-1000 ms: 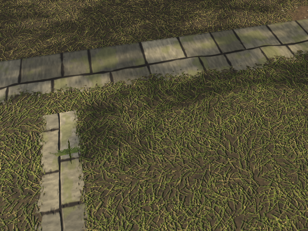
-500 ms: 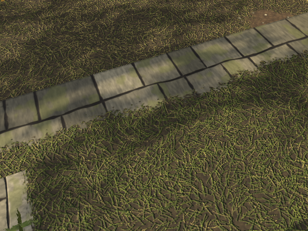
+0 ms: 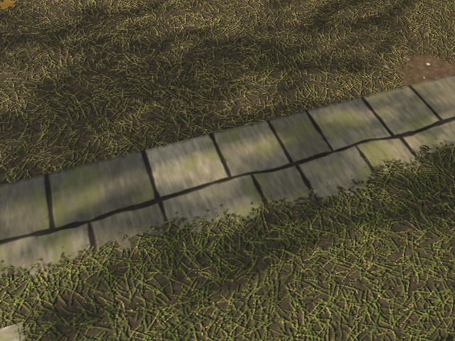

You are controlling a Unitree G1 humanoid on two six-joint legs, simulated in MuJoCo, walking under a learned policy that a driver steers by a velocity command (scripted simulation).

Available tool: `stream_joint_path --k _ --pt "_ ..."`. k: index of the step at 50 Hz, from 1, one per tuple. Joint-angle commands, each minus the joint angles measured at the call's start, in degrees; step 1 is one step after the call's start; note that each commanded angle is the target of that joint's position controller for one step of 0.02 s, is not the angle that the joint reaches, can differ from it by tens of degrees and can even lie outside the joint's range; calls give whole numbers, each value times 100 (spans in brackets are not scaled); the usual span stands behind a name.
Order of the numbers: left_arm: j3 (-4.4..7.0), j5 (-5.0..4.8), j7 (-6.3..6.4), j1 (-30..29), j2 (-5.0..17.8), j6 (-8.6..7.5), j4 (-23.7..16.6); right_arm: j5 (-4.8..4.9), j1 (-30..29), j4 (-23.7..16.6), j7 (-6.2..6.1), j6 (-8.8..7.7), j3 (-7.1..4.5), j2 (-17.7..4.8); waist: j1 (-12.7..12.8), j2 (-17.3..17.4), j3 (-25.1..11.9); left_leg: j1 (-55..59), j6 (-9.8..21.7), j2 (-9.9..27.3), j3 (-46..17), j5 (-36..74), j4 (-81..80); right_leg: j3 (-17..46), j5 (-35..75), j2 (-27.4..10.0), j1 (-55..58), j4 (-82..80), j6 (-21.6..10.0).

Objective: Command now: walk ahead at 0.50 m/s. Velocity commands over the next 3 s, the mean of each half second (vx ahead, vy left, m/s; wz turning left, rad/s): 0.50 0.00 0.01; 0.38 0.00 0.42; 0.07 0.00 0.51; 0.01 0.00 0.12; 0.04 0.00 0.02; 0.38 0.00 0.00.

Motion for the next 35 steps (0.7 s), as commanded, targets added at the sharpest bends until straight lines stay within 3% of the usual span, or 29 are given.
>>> stream_joint_path --k 1,2,3,6,9,13,17,20,22,23,24,25,26,27,28,29,31,33,35 --pt "139 -48 11 -449 759 -256 -621 11 932 -16 -53 14 -194 -738 -499 375 -677 2826 1002 1744 -2663 -440 -1819 188 768 -566 -2945 1377 -145" --pt "174 25 39 -469 707 -204 -614 -59 709 -49 -35 -4 -147 -580 -301 384 -423 2187 919 1510 -2208 5 -2010 184 1099 -752 -2614 1052 -140" --pt "175 36 45 -302 598 -130 -577 -106 636 -34 -24 -26 -127 -513 -145 537 -427 1855 905 1389 -1956 208 -2180 210 1298 -850 -2271 897 -124" --pt "157 65 77 -274 400 13 -569 -72 766 107 -50 -101 -164 -647 -27 480 -267 1530 1027 1273 -1397 909 -2497 108 1653 -922 -2272 457 23" --pt "152 120 83 -879 371 11 -757 -48 1070 252 -155 -56 -194 -781 -169 345 -94 1797 984 1225 -1081 1456 -2576 50 2466 -943 -2806 -425 173" --pt "78 88 -5 -1647 191 -65 -928 8 1386 381 -230 14 -185 -854 -441 353 47 2007 765 1040 -687 1305 -2624 -162 3459 -743 -2633 -1858 165" --pt "36 30 -140 -2320 186 -126 -1158 45 1795 586 -244 110 -197 -914 -684 353 264 2649 776 1278 -736 1162 -2440 -261 3373 -574 -2747 -2594 101" --pt "43 16 -250 -2485 279 -184 -1299 68 1843 680 -285 204 -237 -982 -600 431 284 3179 705 1548 -834 1613 -2080 -247 2808 -484 -2738 -2885 -89" --pt "124 35 -265 -2083 476 -212 -1226 82 1700 667 -305 245 -265 -1063 -301 554 13 3228 588 1535 -846 2756 -1556 -381 2423 -261 -1912 -3033 -257" --pt "231 52 -236 -1395 650 -226 -1034 85 1556 640 -305 273 -251 -1046 111 535 -386 3049 478 1317 -719 3537 -792 -528 2505 -74 -897 -3215 -391" --pt "370 101 -174 -340 985 -232 -756 36 1502 553 -304 273 -176 -881 545 376 -1129 2228 300 995 -548 3148 473 -229 2717 -389 819 -3004 -634" --pt "517 231 -108 473 1592 -210 -639 -40 1999 389 -271 186 1 -299 521 -776 -2131 39 -75 197 -215 757 2748 1911 2441 -1957 3265 -2974 -1330" --pt "431 167 -114 620 1291 -177 -571 72 2201 500 -233 64 50 -209 510 -1525 -2739 -1080 -161 -283 -888 -2416 3940 3793 1671 -2601 3820 -3842 -1777" --pt "309 127 -95 244 903 -175 -620 242 1728 427 -221 4 -131 -848 548 -956 -1826 -1587 -93 93 -1175 -2193 4375 3099 1258 -2384 3093 -4022 -1442" --pt "245 116 -73 -201 704 -173 -686 274 1296 293 -228 -8 -153 -896 405 -681 -1151 -1638 -58 408 -984 -1655 4246 2219 1365 -2170 2222 -4171 -1194" --pt "186 128 -91 -591 524 -192 -680 215 1108 272 -257 31 -165 -796 214 -360 -672 -1418 -89 614 -910 -1231 3898 1620 1636 -1925 1383 -4448 -1054" --pt "141 188 -120 -994 328 -266 -645 161 1345 356 -286 215 -216 -602 -130 -558 -318 -805 -135 846 -951 -731 3486 783 1996 -1597 476 -4881 -883" --pt "177 208 -120 -1044 388 -328 -543 164 1424 353 -291 352 -208 -382 -254 -458 -158 -748 -194 865 -938 -480 3371 245 2512 -1537 163 -5111 -925" --pt "221 239 -73 -985 498 -347 -440 134 1214 234 -311 413 -236 -366 -271 -338 -24 -1080 -249 867 -1020 -26 3063 -165 2892 -1521 201 -5190 -933"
